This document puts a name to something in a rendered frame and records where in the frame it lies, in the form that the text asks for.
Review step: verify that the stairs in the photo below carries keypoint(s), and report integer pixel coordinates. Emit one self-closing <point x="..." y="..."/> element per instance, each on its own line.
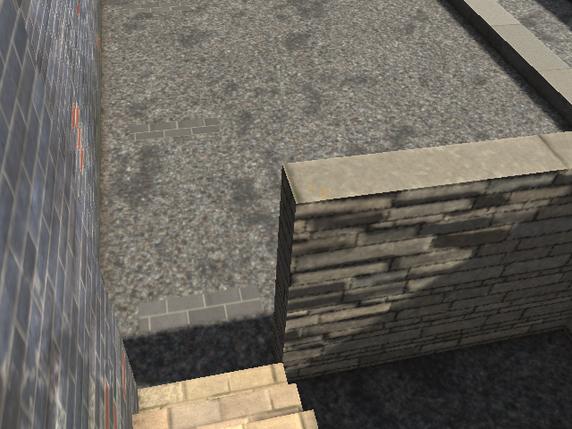
<point x="254" y="398"/>

